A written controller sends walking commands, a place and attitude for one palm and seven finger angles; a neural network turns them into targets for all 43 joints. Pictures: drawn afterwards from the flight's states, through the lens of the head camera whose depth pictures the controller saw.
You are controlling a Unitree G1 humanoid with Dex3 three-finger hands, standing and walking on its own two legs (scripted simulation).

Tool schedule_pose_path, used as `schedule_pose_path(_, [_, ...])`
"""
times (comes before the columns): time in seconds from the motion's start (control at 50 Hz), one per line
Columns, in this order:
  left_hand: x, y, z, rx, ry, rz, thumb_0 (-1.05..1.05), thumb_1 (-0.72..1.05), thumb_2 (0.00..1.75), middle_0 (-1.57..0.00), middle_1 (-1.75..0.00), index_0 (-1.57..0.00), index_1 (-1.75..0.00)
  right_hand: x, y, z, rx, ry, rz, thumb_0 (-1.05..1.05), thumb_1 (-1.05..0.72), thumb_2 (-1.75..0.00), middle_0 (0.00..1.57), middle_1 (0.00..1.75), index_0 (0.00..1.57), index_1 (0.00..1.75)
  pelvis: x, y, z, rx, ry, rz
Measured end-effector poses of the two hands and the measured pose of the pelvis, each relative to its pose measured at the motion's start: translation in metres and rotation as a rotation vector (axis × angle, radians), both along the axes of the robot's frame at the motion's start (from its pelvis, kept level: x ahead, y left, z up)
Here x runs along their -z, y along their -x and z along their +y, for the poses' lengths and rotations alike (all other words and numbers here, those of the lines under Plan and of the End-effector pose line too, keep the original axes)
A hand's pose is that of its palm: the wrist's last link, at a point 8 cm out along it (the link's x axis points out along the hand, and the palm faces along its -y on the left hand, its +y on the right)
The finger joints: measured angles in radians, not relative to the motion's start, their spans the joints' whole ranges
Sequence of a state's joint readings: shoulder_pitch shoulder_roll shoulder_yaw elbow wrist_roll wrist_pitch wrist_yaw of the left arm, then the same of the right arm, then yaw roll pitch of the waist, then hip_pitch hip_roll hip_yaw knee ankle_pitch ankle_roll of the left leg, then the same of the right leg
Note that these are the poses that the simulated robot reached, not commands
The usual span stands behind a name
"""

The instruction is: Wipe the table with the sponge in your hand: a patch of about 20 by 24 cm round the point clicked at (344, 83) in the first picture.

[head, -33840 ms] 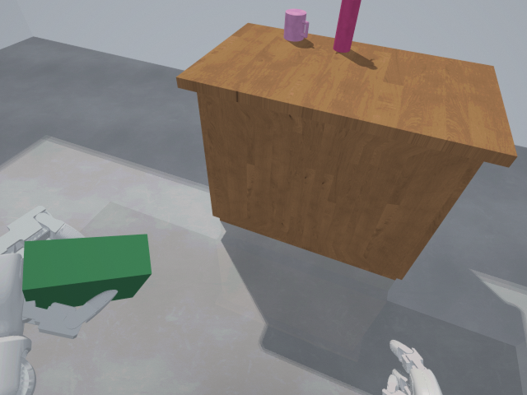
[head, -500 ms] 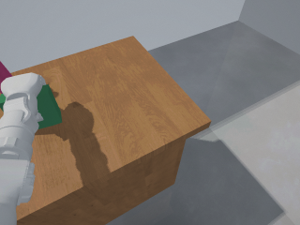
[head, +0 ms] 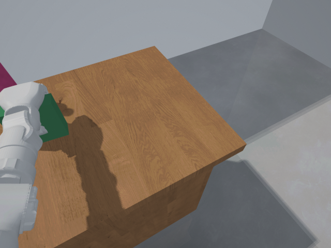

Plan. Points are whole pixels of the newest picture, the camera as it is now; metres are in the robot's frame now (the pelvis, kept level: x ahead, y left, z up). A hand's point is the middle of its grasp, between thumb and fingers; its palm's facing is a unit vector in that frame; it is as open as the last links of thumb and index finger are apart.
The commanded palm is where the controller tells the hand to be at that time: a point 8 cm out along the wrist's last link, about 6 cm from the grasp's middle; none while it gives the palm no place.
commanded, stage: slide back across to the first lane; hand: left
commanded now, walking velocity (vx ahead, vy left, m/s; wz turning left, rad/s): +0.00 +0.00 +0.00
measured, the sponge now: (39, 126) +0.41 +0.34 +0.06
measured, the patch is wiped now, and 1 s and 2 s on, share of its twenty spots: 0.95 0.95 0.95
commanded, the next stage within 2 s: wipe back along the first lane in 0.22 s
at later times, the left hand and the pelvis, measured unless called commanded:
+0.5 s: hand (6, 131) +0.36 +0.38 +0.09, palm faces -0.08 +0.00 -1.00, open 9.2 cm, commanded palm +0.33 +0.36 +0.13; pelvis +0.01 +0.01 +0.00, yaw +3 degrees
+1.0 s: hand (11, 145) +0.33 +0.35 +0.09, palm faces -0.04 +0.00 -1.00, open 9.2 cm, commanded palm +0.28 +0.34 +0.11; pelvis +0.00 +0.00 +0.00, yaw +2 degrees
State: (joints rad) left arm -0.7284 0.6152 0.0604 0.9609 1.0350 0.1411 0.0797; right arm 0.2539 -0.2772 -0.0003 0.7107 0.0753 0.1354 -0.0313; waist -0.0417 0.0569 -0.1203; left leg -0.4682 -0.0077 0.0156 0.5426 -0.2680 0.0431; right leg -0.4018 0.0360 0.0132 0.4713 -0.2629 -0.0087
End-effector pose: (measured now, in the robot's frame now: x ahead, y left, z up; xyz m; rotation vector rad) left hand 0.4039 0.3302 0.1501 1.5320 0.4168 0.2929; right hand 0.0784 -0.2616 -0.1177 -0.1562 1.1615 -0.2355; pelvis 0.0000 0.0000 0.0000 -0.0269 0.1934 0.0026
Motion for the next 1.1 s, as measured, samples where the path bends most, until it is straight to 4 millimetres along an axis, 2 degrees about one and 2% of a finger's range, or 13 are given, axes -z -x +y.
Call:
schedule_pose_path(0.24, [-0.001, 0.031, 0.040, -0.046, 0.002, -0.007, -0.01, -0.48, 1.14, -0.80, -1.43, -0.82, -1.46, -0.014, -0.060, 0.013, -0.078, 0.003, -0.094, 0.00, -0.91, -0.90, 0.20, 0.30, 0.20, 0.30, -0.003, -0.015, 0.011, -0.015, 0.004, -0.031])
schedule_pose_path(0.4, [0.001, 0.049, 0.050, -0.047, -0.007, 0.007, -0.01, -0.46, 1.13, -0.79, -1.44, -0.80, -1.47, -0.020, -0.088, 0.025, -0.144, 0.009, -0.138, 0.00, -0.91, -0.90, 0.20, 0.30, 0.20, 0.30, -0.003, -0.013, 0.013, -0.042, 0.006, -0.041])
schedule_pose_path(0.5, [0.001, 0.054, 0.044, -0.028, -0.028, 0.010, -0.02, -0.46, 1.13, -0.78, -1.44, -0.80, -1.48, -0.019, -0.092, 0.031, -0.159, -0.003, -0.148, 0.00, -0.91, -0.90, 0.20, 0.30, 0.20, 0.30, -0.002, -0.010, 0.014, -0.049, 0.007, -0.042])
schedule_pose_path(0.76, [0.003, 0.084, 0.024, -0.043, -0.021, -0.046, -0.03, -0.44, 1.11, -0.77, -1.45, -0.79, -1.48, -0.011, -0.081, 0.039, -0.173, -0.055, -0.140, 0.00, -0.91, -0.90, 0.20, 0.30, 0.20, 0.30, -0.003, -0.004, 0.010, -0.050, 0.001, -0.075])
schedule_pose_path(0.92, [0.003, 0.088, 0.017, -0.047, -0.033, -0.021, -0.03, -0.43, 1.11, -0.77, -1.45, -0.78, -1.48, -0.015, -0.082, 0.031, -0.169, -0.053, -0.174, 0.01, -0.91, -0.90, 0.20, 0.30, 0.20, 0.30, -0.003, 0.000, 0.003, -0.045, -0.002, -0.088])
schedule_pose_path(1.1, [0.003, 0.104, 0.009, -0.033, -0.028, -0.058, -0.02, -0.43, 1.10, -0.77, -1.45, -0.78, -1.49, -0.018, -0.088, 0.018, -0.158, -0.047, -0.200, 0.01, -0.91, -0.90, 0.20, 0.30, 0.20, 0.30, -0.003, -0.004, -0.002, -0.034, -0.004, -0.095])
